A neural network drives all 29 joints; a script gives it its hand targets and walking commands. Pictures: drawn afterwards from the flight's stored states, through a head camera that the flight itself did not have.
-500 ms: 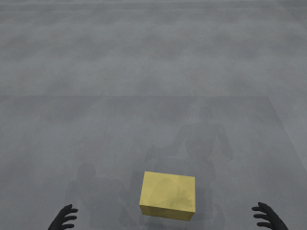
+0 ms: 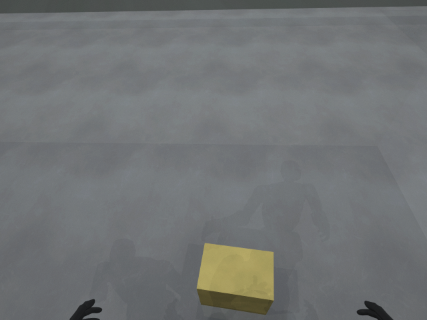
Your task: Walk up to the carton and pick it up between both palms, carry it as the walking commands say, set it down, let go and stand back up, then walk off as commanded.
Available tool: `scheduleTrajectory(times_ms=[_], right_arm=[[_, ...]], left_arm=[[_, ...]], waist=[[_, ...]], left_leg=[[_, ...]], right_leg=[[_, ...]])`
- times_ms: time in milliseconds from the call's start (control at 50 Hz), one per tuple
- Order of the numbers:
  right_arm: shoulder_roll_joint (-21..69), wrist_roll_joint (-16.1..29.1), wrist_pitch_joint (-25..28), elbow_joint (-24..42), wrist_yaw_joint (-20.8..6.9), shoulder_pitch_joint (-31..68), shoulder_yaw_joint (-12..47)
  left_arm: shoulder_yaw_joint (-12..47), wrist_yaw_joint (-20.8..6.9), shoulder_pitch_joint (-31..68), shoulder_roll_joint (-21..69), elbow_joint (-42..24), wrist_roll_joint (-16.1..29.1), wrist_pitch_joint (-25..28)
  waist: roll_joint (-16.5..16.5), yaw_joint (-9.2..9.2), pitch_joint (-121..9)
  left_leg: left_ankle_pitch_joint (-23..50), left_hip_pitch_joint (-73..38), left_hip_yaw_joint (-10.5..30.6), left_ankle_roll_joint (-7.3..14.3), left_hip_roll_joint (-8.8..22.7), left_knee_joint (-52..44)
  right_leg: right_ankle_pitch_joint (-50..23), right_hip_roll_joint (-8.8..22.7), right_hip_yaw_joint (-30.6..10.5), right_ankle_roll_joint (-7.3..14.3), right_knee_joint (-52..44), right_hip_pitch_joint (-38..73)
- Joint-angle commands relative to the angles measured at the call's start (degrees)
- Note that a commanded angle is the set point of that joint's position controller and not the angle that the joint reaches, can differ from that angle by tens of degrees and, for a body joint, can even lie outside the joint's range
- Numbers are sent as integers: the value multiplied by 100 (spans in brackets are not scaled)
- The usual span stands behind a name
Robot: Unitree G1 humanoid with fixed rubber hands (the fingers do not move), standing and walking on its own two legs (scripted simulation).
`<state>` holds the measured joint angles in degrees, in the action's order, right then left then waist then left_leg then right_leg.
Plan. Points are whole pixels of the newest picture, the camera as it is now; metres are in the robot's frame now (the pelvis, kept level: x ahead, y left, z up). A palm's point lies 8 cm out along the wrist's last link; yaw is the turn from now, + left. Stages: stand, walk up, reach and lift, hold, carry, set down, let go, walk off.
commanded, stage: stand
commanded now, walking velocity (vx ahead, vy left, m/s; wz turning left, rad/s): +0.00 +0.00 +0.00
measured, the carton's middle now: (235, 279) +0.39 -0.04 -0.66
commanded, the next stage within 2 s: walk off in 0.92 s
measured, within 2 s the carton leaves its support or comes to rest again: neither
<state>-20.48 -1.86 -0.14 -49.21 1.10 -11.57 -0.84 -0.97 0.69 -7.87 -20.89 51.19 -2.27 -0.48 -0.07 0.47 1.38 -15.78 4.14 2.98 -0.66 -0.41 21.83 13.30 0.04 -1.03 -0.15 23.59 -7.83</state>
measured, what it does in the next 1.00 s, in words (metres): stands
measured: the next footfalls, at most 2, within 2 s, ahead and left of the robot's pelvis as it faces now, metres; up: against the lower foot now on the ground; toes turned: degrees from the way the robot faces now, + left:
left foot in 1.48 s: +0.00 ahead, +0.22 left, +0.00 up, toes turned +6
right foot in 1.88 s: -0.03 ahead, +0.07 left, +0.00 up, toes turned +6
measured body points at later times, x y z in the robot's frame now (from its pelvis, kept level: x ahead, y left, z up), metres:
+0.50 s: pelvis -0.01 -0.01 +0.00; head -0.01 -0.01 +0.45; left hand +0.09 +0.30 -0.11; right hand +0.07 -0.33 -0.12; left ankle -0.04 +0.13 -0.74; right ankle -0.01 -0.12 -0.74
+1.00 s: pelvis -0.01 -0.01 +0.00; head +0.00 -0.01 +0.45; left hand +0.11 +0.31 -0.11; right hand +0.08 -0.33 -0.11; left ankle -0.04 +0.13 -0.74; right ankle -0.01 -0.12 -0.74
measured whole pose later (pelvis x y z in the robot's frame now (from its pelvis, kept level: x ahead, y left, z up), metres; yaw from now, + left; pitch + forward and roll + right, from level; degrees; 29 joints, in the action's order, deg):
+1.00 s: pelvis -0.01 -0.01 +0.00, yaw +0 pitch -2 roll +0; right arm -22.9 -1.1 0.3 -57.4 0.9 -8.4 -0.7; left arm 0.2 0.2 -3.6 -22.1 60.2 -0.8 0.1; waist -0.4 0.1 2.3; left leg -12.9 3.6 2.6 -1.4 0.5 18.3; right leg 11.1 -0.6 -1.5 0.2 20.6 -7.7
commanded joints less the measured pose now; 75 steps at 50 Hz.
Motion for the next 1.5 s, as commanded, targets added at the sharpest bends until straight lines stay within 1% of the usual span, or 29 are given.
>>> scheduleTrajectory(times_ms=[0, 60, 80, 120, 160, 180, 220, 280, 340, 360, 500, 800, 840, 900, 960, 1060, 1160, 1180, 1220, 1240, 1280, 1320, 1340, 1360, 1380, 1420, 1440, 1460, 1480], right_arm=[[-933, -19, 81, 228, 18, 170, -222], [-907, 4, 74, 66, -45, 142, -207], [-1104, -8, 108, 65, -42, 321, -218], [-985, 52, 135, 15, -50, -49, -185], [-1001, -16, 131, -3, -33, 363, -206], [-926, 51, 106, -149, 20, 25, -192], [-1101, 44, 96, -133, -16, 222, -209], [-1104, 53, 109, -128, -20, 330, -190], [-884, 71, 82, -289, -1, -18, -146], [-1171, -9, 28, -345, 2, 56, -180], [-1120, 99, 62, -426, 22, 62, -166], [-1181, 29, 104, -518, 12, 441, -146], [-1402, 70, 54, -567, 44, 369, -214], [-1205, 108, 110, -605, 19, 259, -159], [-976, 43, 107, -512, -3, 741, -121], [-1119, 64, 74, -769, 11, 274, -170], [-884, 192, -336, -898, -11, 39, -159], [-656, 208, -406, -918, 17, -168, -123], [-875, 170, -441, -826, -2, -21, -178], [-583, 157, -446, -781, -46, 14, -161], [-882, 75, -501, -803, -42, -53, -293], [-769, 166, -512, -662, -154, 63, -261], [-674, 162, -504, -551, -195, 137, -262], [-580, 142, -470, -549, -159, -13, -251], [-729, 112, -494, -565, -155, 220, -341], [-441, 159, -433, -676, -242, -313, -255], [-597, 126, -411, -765, -252, -692, -304], [-1128, 108, -390, -788, -275, -794, -473], [-1829, 146, -363, -798, -279, -955, -491]], left_arm=[[-272, 18, 160, -1027, -153, 15, 83], [-201, -12, 319, -1044, -65, 36, 129], [-210, -24, 31, -976, 48, 141, 124], [-245, -1, 235, -1106, -6, 58, 145], [-245, 15, 411, -1126, 66, 49, 124], [-202, 16, 311, -1044, 138, 33, 121], [-136, -12, 269, -931, 209, 83, 142], [-103, -46, 392, -820, 141, 35, 125], [-203, -14, 603, -1314, 280, 60, 103], [-205, -9, 310, -1249, 320, 62, 113], [-160, -23, 479, -1291, 367, 91, 146], [-122, -27, 700, -1152, 589, 114, 107], [-9, -74, 610, -939, 626, 201, 99], [-61, -20, 815, -1084, 587, 119, 107], [-90, 8, 708, -1072, 671, 159, 127], [-101, 10, 791, -1227, 669, 97, 176], [50, 28, -121, -692, 794, 17, -26], [-64, 93, -27, -1101, 865, 73, -29], [-327, 155, -104, -1819, 765, 27, -129], [-255, 209, 85, -1621, 706, -12, -115], [-298, 255, 149, -1587, 662, 19, -104], [-128, 217, 184, -1149, 651, 9, -93], [-236, 213, 61, -1385, 697, 38, -92], [-264, 208, 65, -1313, 659, -26, -112], [-248, 212, 287, -1127, 646, -68, -139], [-328, 208, 234, -1273, 478, -62, -258], [-364, 210, 197, -1233, 497, -3, -282], [-347, 152, -138, -987, 451, -3, -262], [-153, 205, 372, -369, 31, -16, -293]], waist=[[65, -10, 7], [-252, 36, 212], [68, 117, -268], [-305, -69, -190], [-81, 8, -130], [508, -56, -179], [-315, -36, -110], [-110, 52, 18], [461, -192, -40], [185, 65, 74], [-210, -21, -258], [184, 25, 103], [-390, -4, -131], [278, -107, -125], [243, 62, -151], [-41, -129, -322], [684, 279, -207], [756, 75, 256], [1063, 230, -2], [570, 184, -79], [259, 74, -214], [885, 126, 79], [1012, 105, -51], [1221, 140, -256], [706, 204, -317], [1405, -54, -216], [707, -331, -288], [-1152, -261, -173], [-2821, -493, -123]], left_leg=[[1198, 322, 432, 72, 580, -434], [865, 589, 419, 64, 558, -485], [1089, 320, 427, 130, 629, -363], [1137, 386, 343, 19, 553, -411], [1221, 182, 383, 64, 591, -418], [1269, 240, 444, 84, 625, -483], [779, 223, 360, 88, 568, -429], [761, 447, 329, 33, 523, -460], [564, 405, 354, 115, 562, -473], [725, 430, 359, 139, 531, -387], [1532, 215, 331, 54, 563, -396], [1129, 371, 309, 68, 686, -547], [1118, 333, 309, 102, 660, -618], [1043, 256, 462, 87, 687, -619], [1367, 93, 308, 55, 725, -435], [1546, 118, 287, 80, 697, -564], [252, 821, -44, -96, 303, 118], [50, 1158, -124, -109, 260, 502], [-1044, 1138, -139, -53, 133, 1750], [-1501, 1206, 41, -29, 235, 2497], [-1382, 1390, 187, -77, 271, 3195], [-1483, 1620, 335, -187, 72, 3204], [-1392, 1639, 71, -159, 238, 3127], [-1271, 1439, -114, -216, 397, 2511], [-1150, 1291, -154, -245, 311, 2088], [-832, 691, -291, -131, 334, 841], [121, -51, -243, 4, 318, -156], [2074, -393, 1014, 194, 1164, -796], [3690, -250, 2199, 645, 1770, -751]], right_leg=[[-741, 451, -382, 109, -348, 25], [-358, 519, -438, 113, -406, 99], [-641, 499, -517, 122, -391, 311], [-1055, 590, -520, 149, -391, 414], [-1201, 542, -447, 103, -417, 168], [-850, 513, -529, 161, -414, 213], [-658, 583, -644, 187, -540, 146], [-509, 535, -613, 139, -601, 102], [-167, 613, -735, 194, -700, 105], [36, 611, -839, 144, -826, 27], [-1146, 523, -564, 110, -453, 381], [-887, 585, -598, 113, -560, 103], [-1034, 632, -615, 151, -501, 328], [-1236, 603, -556, 115, -560, 204], [-1417, 552, -585, 136, -531, 194], [-1390, 636, -702, 189, -473, 358], [-1724, 1262, -1245, 81, -648, 846], [-1815, 1527, -1539, 259, -729, 551], [-2315, 2149, -1664, 830, -665, 170], [-2288, 2288, -1732, 1038, -667, -36], [-2181, 2205, -1507, 1113, -570, 9], [-2124, 1920, -797, 907, -348, -137], [-2256, 2251, -982, 1005, -280, -78], [-2150, 1995, -619, 816, -174, 27], [-1973, 1917, -654, 793, -152, 31], [-2444, 1799, -227, 557, 417, -244], [-1956, 1636, -138, 182, 1024, -668], [-324, 832, 671, -252, 2374, -1470], [2876, 24, 621, -485, 3901, -2641]])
